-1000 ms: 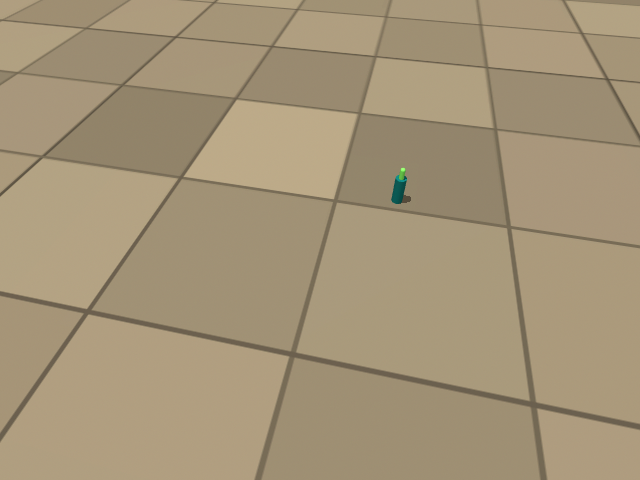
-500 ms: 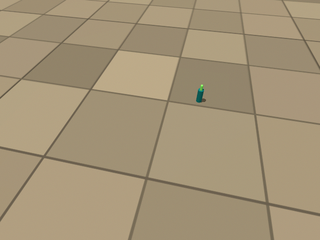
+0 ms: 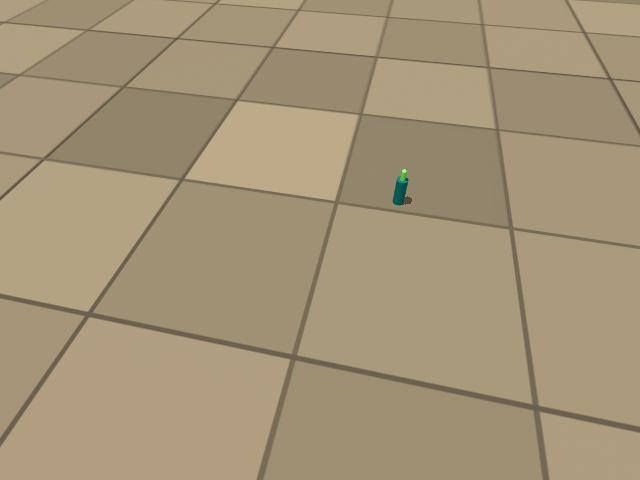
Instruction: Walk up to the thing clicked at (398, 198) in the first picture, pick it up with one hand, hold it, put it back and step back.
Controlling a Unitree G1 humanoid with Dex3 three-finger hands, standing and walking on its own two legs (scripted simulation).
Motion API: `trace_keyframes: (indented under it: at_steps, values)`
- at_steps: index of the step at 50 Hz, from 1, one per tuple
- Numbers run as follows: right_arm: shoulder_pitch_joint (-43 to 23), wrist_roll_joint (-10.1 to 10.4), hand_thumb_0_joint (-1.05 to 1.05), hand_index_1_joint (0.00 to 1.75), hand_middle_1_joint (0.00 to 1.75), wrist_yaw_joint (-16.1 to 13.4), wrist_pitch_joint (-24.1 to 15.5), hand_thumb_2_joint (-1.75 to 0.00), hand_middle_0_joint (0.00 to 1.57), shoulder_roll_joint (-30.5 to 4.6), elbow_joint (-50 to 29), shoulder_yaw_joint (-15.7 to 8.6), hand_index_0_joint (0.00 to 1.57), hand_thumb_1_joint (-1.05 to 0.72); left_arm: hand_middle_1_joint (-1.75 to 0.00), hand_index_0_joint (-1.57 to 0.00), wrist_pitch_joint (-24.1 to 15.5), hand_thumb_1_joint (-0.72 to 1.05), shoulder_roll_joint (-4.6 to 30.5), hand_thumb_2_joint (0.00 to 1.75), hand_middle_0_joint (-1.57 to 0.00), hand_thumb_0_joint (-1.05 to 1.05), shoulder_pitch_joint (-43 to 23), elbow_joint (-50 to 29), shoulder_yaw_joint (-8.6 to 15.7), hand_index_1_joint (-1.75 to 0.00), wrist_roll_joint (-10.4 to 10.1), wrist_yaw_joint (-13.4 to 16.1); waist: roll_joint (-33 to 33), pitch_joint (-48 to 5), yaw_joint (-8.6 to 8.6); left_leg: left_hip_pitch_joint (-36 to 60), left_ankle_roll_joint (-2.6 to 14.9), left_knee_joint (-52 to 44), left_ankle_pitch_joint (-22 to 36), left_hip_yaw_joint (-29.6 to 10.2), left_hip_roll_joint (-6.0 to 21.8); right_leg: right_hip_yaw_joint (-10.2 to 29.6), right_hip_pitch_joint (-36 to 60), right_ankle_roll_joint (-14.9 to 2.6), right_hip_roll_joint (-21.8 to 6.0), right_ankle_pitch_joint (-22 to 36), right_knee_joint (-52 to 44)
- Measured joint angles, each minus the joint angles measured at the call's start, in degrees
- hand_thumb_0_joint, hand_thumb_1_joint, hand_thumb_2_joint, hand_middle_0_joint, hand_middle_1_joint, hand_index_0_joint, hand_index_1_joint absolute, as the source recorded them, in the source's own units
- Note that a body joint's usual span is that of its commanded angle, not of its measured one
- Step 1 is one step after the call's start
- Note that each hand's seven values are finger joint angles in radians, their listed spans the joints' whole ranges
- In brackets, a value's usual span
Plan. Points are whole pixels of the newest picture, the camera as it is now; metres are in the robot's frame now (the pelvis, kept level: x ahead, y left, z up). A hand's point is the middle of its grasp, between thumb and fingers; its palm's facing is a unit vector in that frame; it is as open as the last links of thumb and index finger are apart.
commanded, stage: stand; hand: left
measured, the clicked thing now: (401, 186) +1.41 -0.32 -0.69
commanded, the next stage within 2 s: walk up in 0.12 s
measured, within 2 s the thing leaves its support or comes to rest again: neither
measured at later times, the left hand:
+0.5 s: hand (196, 452) +0.19 +0.20 -0.15, palm faces -0.14 -0.89 -0.43, open 7.4 cm
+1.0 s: hand (274, 305) +0.45 +0.12 -0.16, palm faces -0.35 -0.88 -0.32, open 7.4 cm
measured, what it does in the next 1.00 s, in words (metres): walks ahead, turning right: right foot, then left foot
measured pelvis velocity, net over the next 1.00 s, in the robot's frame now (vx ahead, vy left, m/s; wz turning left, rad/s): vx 0.30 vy -0.12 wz -0.32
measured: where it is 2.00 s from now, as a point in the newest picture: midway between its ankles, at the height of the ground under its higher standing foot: (412, 335)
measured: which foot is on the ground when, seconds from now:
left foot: down 0.00-0.44, up 0.46-0.78, down 0.80-1.00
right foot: down 0.00-0.16, up 0.18-0.42, down 0.44-0.82, up 0.84-1.00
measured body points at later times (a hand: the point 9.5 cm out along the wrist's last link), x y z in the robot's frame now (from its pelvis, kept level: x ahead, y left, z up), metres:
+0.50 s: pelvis +0.08 -0.09 -0.04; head +0.08 -0.11 +0.41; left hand +0.20 +0.25 -0.12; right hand +0.08 -0.45 -0.15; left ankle +0.00 +0.09 -0.71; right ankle +0.11 -0.22 -0.75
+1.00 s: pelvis +0.30 -0.12 -0.01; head +0.32 -0.10 +0.43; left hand +0.47 +0.16 -0.14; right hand +0.26 -0.45 -0.10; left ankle +0.35 -0.02 -0.75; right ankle +0.26 -0.26 -0.68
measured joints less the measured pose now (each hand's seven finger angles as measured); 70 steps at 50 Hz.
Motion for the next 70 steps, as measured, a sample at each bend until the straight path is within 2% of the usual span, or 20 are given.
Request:
trace_keyframes:
  at_steps: [7,10,13,15,19,21,23,25,28,34,40,42,44,47,53,59,61,63,67,70]
  values:
    - [0.4,-0.5,0.00,0.30,0.30,0.3,-0.2,-0.90,0.20,0.0,-0.6,-0.5,0.20,-0.90,-0.30,-0.20,0.3,0.91,0.1,0.90,-0.20,0.00,0.5,-0.7,0.8,-0.30,0.3,-0.6,-0.2,-0.3,0.21,-0.3,0.37,0.8,-1.4,0.5,0.1,0.5,-0.8,-0.44,0.1,-1.8,1.5]
    - [2.1,-1.4,0.00,0.30,0.30,1.3,-2.2,-0.90,0.20,-0.3,-4.0,-2.8,0.21,-0.90,-0.30,-0.20,1.5,0.91,1.2,0.90,-0.20,0.00,3.1,-2.8,2.9,-0.30,1.6,-2.9,-0.6,-1.3,0.47,-0.8,1.62,2.6,-3.5,3.1,0.7,1.4,-7.9,-1.64,0.3,-10.8,16.3]
    - [4.3,-1.8,0.00,0.30,0.30,1.4,-3.8,-0.90,0.20,-1.2,-6.7,-4.0,0.21,-0.90,-0.30,-0.20,2.0,0.91,3.2,0.90,-0.20,0.00,4.1,-4.0,4.2,-0.30,1.9,-4.5,-1.2,-1.3,-0.43,0.0,1.41,2.3,-3.7,4.7,1.5,2.2,-15.6,-1.67,-0.9,-11.2,28.3]
    - [5.8,-2.2,0.00,0.30,0.30,1.5,-3.7,-0.90,0.20,-2.4,-7.2,-4.7,0.21,-0.90,-0.30,-0.20,1.9,0.91,4.4,0.90,-0.20,0.01,4.8,-5.1,4.9,-0.30,1.8,-5.6,-1.2,-1.1,-0.42,1.6,0.83,1.8,-4.5,5.7,2.4,1.8,-18.1,-1.24,-2.7,-10.6,29.3]
    - [7.7,-2.8,0.00,0.30,0.30,1.9,-3.1,-0.90,0.20,-5.3,-7.7,-5.8,0.21,-0.90,-0.30,-0.20,1.4,0.91,5.8,0.90,-0.20,0.01,6.2,-6.8,6.0,-0.30,1.6,-7.1,-0.1,-0.8,-0.29,4.4,-0.92,4.0,-8.0,7.7,4.8,0.4,-18.1,-0.92,-5.5,-7.7,22.0]
    - [8.4,-2.8,0.00,0.30,0.30,2.0,-2.6,-0.90,0.20,-6.5,-8.0,-6.1,0.21,-0.90,-0.30,-0.20,0.8,0.91,6.5,0.90,-0.20,0.01,7.0,-7.4,6.4,-0.30,1.7,-7.1,0.3,-1.0,-0.35,4.4,-1.01,8.6,-12.2,8.3,6.4,-0.9,-16.2,-1.12,-5.7,-5.7,18.7]
    - [8.8,-2.8,0.00,0.30,0.30,1.7,-1.9,-0.90,0.20,-7.5,-8.1,-6.2,0.21,-0.90,-0.30,-0.20,-0.4,0.91,6.8,0.90,-0.20,0.00,7.4,-8.2,7.1,-0.30,1.9,-6.3,2.0,-0.9,-0.26,1.2,1.10,19.6,-17.7,6.4,9.1,-2.3,-15.5,-0.44,-3.6,-3.8,20.2]
    - [8.4,-2.1,0.00,0.30,0.30,1.6,-0.8,-0.90,0.20,-7.8,-7.9,-5.9,0.20,-0.90,-0.30,-0.20,-1.4,0.91,5.8,0.90,-0.20,0.00,7.8,-9.4,7.0,-0.30,1.5,-5.3,3.1,-0.6,0.55,-5.2,1.56,34.2,-19.5,1.9,7.3,-3.0,-15.3,-0.78,-2.0,-6.6,22.8]
    - [7.2,-1.0,0.01,0.30,0.30,2.1,-0.9,-0.90,0.20,-7.6,-8.2,-5.1,0.20,-0.91,-0.30,-0.20,-1.7,0.91,3.6,0.90,-0.20,0.00,8.9,-10.3,5.6,-0.30,0.5,-4.6,4.3,0.0,1.46,-13.2,1.87,43.3,-14.8,1.4,5.1,-3.3,-11.1,-1.82,-0.2,-6.7,18.6]
    - [6.8,-1.1,0.00,0.30,0.30,4.2,-2.3,-0.90,0.20,-4.9,-11.9,-4.2,0.20,-0.91,-0.30,-0.20,-1.9,0.91,2.3,0.90,-0.20,0.00,12.3,-11.2,4.0,-0.30,0.3,-4.4,2.8,0.1,2.34,-21.2,1.09,31.2,-9.5,2.7,5.4,-1.9,-3.8,-2.58,1.8,-6.4,10.4]
    - [7.8,-1.4,0.00,0.30,0.30,4.5,-3.2,-0.90,0.20,-4.0,-13.4,-4.6,0.20,-0.90,-0.30,-0.21,-2.3,0.90,3.3,0.90,-0.20,0.00,13.6,-12.6,3.6,-0.30,0.6,-4.3,0.5,-0.2,2.32,-19.0,0.81,16.4,-2.0,3.3,5.4,-0.6,0.4,-1.00,2.0,-12.2,11.7]
    - [7.6,-1.8,0.00,0.30,0.30,4.0,-4.3,-0.90,0.20,-3.7,-13.9,-5.0,0.21,-0.90,-0.30,-0.21,-2.2,0.90,3.8,0.90,-0.20,0.01,13.5,-12.8,3.5,-0.30,0.5,-3.9,-1.9,0.3,1.87,-17.3,1.24,16.6,1.5,5.3,3.9,0.8,-1.5,-1.67,0.1,-15.8,19.8]
    - [7.6,-1.5,0.00,0.30,0.30,3.5,-5.1,-0.90,0.20,-3.3,-15.1,-5.1,0.21,-0.90,-0.30,-0.20,-1.7,0.91,3.8,0.90,-0.20,0.01,12.6,-12.2,3.3,-0.30,0.3,-3.1,-2.6,0.7,0.59,-16.2,1.40,18.6,-1.7,6.5,3.8,3.6,-7.2,-2.80,1.3,-16.3,33.9]
    - [9.1,-0.6,0.00,0.30,0.30,3.1,-5.3,-0.90,0.20,-2.4,-15.9,-4.4,0.21,-0.90,-0.30,-0.20,-1.8,0.91,4.8,0.90,-0.20,0.01,11.0,-12.0,2.9,-0.30,-0.1,-2.9,-3.7,0.6,-0.89,-11.7,1.54,15.5,-3.3,7.8,3.7,4.0,-15.0,-3.07,1.6,-12.1,44.5]
    - [13.0,-0.6,0.00,0.30,0.30,2.8,-5.3,-0.90,0.20,-3.1,-15.7,-3.5,0.21,-0.90,-0.30,-0.20,-2.0,0.91,6.2,0.90,-0.20,0.01,7.8,-13.6,3.8,-0.30,-0.2,-4.3,-3.6,0.7,-2.14,-3.2,1.09,8.1,-4.4,10.1,3.4,2.5,-23.3,-0.94,-2.5,-6.7,34.3]
    - [15.7,-0.6,0.00,0.30,0.30,2.8,-4.2,-0.90,0.20,-5.2,-15.1,-3.9,0.21,-0.90,-0.30,-0.20,-1.8,0.91,5.7,0.90,-0.20,0.00,4.7,-14.3,4.1,-0.30,0.1,-5.4,-0.7,1.0,-3.30,2.1,-1.01,8.9,-10.1,10.8,4.7,-0.5,-21.7,-1.85,-4.1,1.2,18.7]
    - [16.6,-0.5,0.00,0.30,0.30,2.7,-3.6,-0.90,0.20,-5.6,-14.9,-3.9,0.21,-0.90,-0.30,-0.20,-2.1,0.91,5.8,0.90,-0.20,0.00,4.5,-14.4,4.2,-0.30,0.1,-5.5,0.0,0.4,-3.52,2.8,-1.63,12.3,-13.9,10.7,5.5,-1.6,-18.5,-2.41,-3.3,1.9,15.4]
    - [16.5,-0.5,0.00,0.30,0.30,2.3,-2.9,-0.90,0.20,-5.8,-14.4,-3.9,0.21,-0.90,-0.30,-0.20,-3.1,0.91,5.3,0.90,-0.20,0.00,3.8,-14.8,4.6,-0.30,0.3,-4.9,1.9,0.9,-3.11,0.2,0.18,22.6,-17.0,8.5,7.9,-2.7,-17.3,-1.98,-1.2,0.5,17.5]
    - [13.4,0.1,0.01,0.30,0.30,1.8,-1.6,-0.90,0.20,-5.2,-13.4,-3.0,0.20,-0.90,-0.30,-0.20,-4.0,0.91,3.4,0.90,-0.20,0.00,4.6,-16.0,3.7,-0.30,-0.9,-3.6,2.8,1.8,-1.14,-10.7,1.82,44.8,-15.1,1.7,4.6,-2.3,-14.2,-2.24,-0.3,-3.4,18.9]
    - [11.4,0.2,0.01,0.30,0.30,2.3,-1.9,-0.90,0.20,-4.9,-14.4,-2.9,0.20,-0.91,-0.30,-0.20,-4.1,0.91,2.3,0.90,-0.20,0.00,6.8,-15.9,2.8,-0.30,-1.1,-3.1,3.5,1.6,-0.29,-17.2,1.91,44.7,-11.5,1.0,4.8,-2.0,-10.5,-2.28,0.4,-3.1,14.8]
